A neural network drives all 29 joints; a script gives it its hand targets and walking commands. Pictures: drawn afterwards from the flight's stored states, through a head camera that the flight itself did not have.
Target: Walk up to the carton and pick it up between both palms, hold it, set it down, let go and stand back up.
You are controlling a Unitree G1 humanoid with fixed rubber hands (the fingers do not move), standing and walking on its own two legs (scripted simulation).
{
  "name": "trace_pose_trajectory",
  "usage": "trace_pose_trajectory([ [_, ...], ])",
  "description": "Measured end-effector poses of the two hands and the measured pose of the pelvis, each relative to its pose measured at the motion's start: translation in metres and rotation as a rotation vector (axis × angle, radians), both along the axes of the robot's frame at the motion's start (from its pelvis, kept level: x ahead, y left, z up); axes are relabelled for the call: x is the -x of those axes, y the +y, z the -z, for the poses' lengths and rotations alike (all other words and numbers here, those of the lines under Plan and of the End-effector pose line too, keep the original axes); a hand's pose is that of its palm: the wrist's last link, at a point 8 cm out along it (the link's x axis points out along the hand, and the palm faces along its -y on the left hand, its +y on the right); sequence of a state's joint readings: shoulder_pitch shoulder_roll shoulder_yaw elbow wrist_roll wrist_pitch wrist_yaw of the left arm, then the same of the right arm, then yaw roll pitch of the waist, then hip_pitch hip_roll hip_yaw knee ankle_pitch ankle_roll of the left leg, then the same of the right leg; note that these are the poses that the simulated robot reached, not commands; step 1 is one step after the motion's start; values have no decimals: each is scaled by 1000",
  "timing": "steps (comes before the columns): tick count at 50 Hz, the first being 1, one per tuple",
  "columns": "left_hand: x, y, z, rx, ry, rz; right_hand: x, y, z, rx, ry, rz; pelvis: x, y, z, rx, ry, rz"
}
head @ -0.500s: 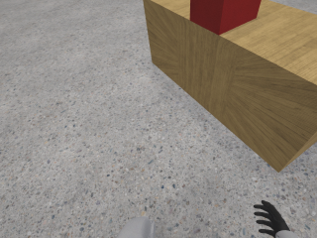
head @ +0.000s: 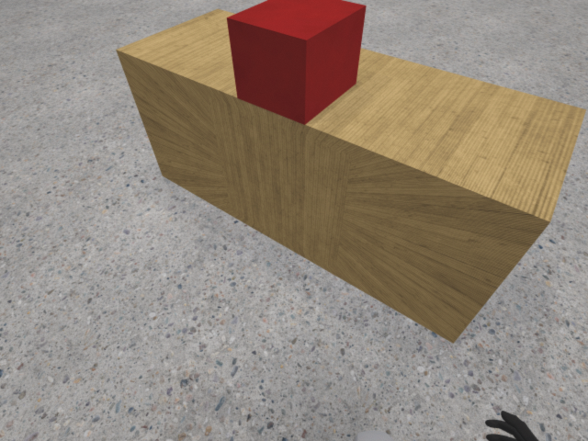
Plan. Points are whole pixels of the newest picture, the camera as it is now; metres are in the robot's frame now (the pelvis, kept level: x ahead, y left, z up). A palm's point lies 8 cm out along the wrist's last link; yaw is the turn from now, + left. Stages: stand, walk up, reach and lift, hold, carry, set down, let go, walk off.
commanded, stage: walk up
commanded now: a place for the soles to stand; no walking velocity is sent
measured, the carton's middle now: (298, 54) +1.16 -0.05 +0.00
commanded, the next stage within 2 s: none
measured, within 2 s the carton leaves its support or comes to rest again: neither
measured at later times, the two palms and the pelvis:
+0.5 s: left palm (110, 316) +0.35 +0.31 -0.09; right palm (476, 343) +0.29 -0.33 -0.14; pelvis +0.25 -0.01 -0.02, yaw -14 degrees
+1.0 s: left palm (144, 190) +0.67 +0.33 -0.10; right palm (415, 279) +0.44 -0.26 -0.15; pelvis +0.47 +0.06 -0.03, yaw -23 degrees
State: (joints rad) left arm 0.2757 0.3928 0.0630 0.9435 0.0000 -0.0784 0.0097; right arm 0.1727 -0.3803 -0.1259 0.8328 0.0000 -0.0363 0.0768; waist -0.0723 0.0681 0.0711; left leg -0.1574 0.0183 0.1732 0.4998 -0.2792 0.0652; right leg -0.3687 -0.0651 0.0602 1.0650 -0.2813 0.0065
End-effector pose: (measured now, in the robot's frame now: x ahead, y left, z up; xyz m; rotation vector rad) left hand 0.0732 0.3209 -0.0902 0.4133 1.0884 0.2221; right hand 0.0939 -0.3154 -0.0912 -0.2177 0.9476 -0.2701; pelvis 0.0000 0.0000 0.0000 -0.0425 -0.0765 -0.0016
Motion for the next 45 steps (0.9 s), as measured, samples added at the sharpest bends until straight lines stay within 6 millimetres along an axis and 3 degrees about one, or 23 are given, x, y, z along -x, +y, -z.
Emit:
trace_pose_trajectory([
  [4,-58,8,-6,-29,-5,44,13,3,15,-25,80,80,-36,6,2,-15,2,30],
  [9,-130,1,-6,-55,26,106,13,12,39,-78,193,133,-85,5,8,-48,30,77],
  [14,-213,-23,1,-80,62,198,-4,12,63,-129,294,193,-136,-6,19,-68,98,136],
  [17,-251,-35,4,-74,35,221,-29,9,65,-135,356,174,-162,-13,20,-49,132,159],
  [19,-265,-36,3,-76,19,203,-55,4,61,-120,369,150,-182,-15,18,-63,144,165],
  [21,-271,-30,1,-96,21,171,-94,-3,57,-95,335,138,-203,-14,16,-82,142,192],
  [25,-276,-9,1,-128,92,142,-199,-12,46,-51,141,125,-249,-6,20,-82,118,239],
  [28,-291,10,7,-143,151,141,-281,-8,37,-32,-21,113,-286,7,28,-59,124,263],
  [31,-324,30,19,-150,184,149,-353,6,33,-20,-131,88,-326,24,41,-26,139,293],
  [33,-358,43,33,-148,174,160,-383,17,36,-5,-167,80,-354,36,52,-16,111,288],
  [35,-398,44,40,-133,120,170,-393,31,41,-4,-132,68,-376,44,53,-29,73,261],
  [37,-437,38,36,-110,70,206,-390,41,43,-18,-74,81,-394,50,47,-19,59,279],
  [41,-505,27,19,-96,7,294,-373,48,35,-30,-5,173,-428,55,31,-14,20,311],
  [45,-559,19,6,-106,-35,347,-352,50,36,-36,47,278,-452,57,24,-23,-5,328],
])
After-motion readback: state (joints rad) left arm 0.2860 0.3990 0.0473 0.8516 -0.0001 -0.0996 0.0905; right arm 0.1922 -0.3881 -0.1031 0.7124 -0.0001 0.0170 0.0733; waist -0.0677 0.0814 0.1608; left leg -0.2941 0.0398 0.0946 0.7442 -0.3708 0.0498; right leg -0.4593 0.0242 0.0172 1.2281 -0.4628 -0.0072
